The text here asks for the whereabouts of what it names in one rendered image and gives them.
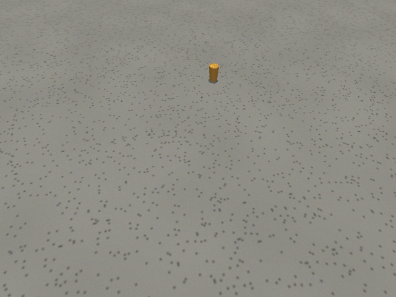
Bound cup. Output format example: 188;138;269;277
209;63;219;82

